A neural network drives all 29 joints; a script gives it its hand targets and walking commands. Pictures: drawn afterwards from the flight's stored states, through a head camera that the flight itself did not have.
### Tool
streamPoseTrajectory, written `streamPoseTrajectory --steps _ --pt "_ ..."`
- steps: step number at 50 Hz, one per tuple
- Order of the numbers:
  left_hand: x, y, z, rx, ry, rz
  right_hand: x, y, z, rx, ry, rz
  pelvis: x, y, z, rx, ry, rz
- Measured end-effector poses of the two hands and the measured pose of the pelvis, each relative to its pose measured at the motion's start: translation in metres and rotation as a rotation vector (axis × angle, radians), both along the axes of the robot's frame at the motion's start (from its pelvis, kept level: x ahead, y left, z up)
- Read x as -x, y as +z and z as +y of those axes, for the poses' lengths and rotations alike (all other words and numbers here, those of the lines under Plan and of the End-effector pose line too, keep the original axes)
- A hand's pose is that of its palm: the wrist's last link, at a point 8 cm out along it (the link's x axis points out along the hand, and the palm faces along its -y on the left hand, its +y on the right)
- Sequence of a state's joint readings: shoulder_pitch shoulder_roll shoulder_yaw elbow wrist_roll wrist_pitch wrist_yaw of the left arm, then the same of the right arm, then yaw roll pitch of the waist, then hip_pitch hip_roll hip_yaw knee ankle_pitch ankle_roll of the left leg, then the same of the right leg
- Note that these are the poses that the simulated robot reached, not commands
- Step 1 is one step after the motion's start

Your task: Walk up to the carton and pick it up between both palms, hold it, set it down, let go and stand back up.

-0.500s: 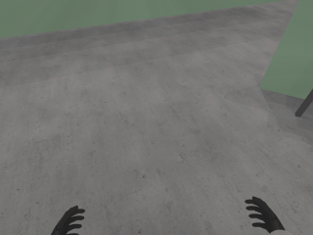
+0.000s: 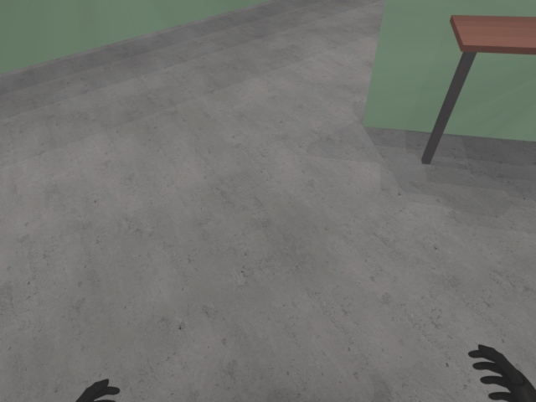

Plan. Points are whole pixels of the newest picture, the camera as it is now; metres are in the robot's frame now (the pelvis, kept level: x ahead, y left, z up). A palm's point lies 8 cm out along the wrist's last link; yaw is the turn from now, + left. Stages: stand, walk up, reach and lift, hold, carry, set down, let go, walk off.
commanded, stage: walk up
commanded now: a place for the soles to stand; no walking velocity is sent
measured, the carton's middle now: out of the picture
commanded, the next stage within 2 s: none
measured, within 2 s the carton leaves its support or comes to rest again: neither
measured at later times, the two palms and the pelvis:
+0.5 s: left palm (130, 321) +0.28 +0.26 -0.07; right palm (528, 339) +0.21 -0.36 -0.03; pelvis +0.13 -0.02 +0.01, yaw -5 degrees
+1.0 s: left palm (221, 243) +0.43 +0.11 -0.07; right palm out of the picture +0.32 -0.51 -0.05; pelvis +0.28 -0.17 +0.00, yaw -11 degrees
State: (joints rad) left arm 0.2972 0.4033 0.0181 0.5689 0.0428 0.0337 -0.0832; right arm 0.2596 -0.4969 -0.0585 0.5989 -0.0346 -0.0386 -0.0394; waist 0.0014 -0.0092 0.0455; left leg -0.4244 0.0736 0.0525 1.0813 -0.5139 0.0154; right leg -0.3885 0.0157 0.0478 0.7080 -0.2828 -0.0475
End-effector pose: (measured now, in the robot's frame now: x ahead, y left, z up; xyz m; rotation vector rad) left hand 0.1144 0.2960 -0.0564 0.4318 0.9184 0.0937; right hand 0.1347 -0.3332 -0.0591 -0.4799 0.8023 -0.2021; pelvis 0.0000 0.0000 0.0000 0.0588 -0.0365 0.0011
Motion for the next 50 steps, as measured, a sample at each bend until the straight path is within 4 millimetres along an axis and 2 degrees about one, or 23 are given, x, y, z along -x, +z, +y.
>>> streamPoseTrajectory --steps 8,16,19,24,27,31,34,37,40,45,50 --pt "-0.033 0.0 -0.02 0.022 -0.019 0.021 -0.027 0.019 -0.022 0.024 -0.033 -0.007 -0.037 0.01 -0.017 0.025 -0.031 -0.01" --pt "-0.073 -0.011 -0.014 0.043 -0.022 0.054 -0.069 0.023 -0.016 0.051 -0.032 0.0 -0.079 0.008 -0.009 0.047 -0.033 0.039" --pt "-0.1 -0.021 -0.014 0.057 -0.04 0.036 -0.076 0.019 -0.014 0.071 -0.052 0.001 -0.096 0.0 -0.005 0.049 -0.045 0.032" --pt "-0.158 -0.015 -0.033 0.092 -0.101 -0.019 -0.073 0.027 -0.027 0.093 -0.102 0.03 -0.122 0.005 -0.014 0.053 -0.081 0.023" --pt "-0.188 -0.013 -0.051 0.111 -0.132 -0.042 -0.078 0.03 -0.041 0.101 -0.122 0.034 -0.139 0.006 -0.026 0.052 -0.098 0.013" --pt "-0.227 -0.009 -0.08 0.113 -0.163 -0.071 -0.097 0.028 -0.065 0.094 -0.138 0.016 -0.163 0.004 -0.049 0.044 -0.118 -0.001" --pt "-0.255 -0.008 -0.107 0.1 -0.188 -0.074 -0.111 0.018 -0.09 0.076 -0.156 0.01 -0.183 -0.001 -0.074 0.025 -0.138 0.009" --pt "-0.279 -0.014 -0.137 0.074 -0.203 -0.075 -0.127 -0.003 -0.121 0.051 -0.169 0.015 -0.205 -0.014 -0.104 0.008 -0.153 0.009" --pt "-0.288 -0.017 -0.156 0.054 -0.188 -0.056 -0.143 -0.012 -0.14 0.026 -0.179 0.032 -0.222 -0.016 -0.128 0.014 -0.163 -0.001" --pt "-0.297 -0.01 -0.173 0.022 -0.163 -0.003 -0.165 0.001 -0.163 0.02 -0.192 0.05 -0.25 -0.002 -0.151 0.02 -0.175 0.007" --pt "-0.318 -0.011 -0.188 0.033 -0.165 0.019 -0.188 0.012 -0.18 0.036 -0.207 0.054 -0.278 0.005 -0.166 0.037 -0.187 0.003"
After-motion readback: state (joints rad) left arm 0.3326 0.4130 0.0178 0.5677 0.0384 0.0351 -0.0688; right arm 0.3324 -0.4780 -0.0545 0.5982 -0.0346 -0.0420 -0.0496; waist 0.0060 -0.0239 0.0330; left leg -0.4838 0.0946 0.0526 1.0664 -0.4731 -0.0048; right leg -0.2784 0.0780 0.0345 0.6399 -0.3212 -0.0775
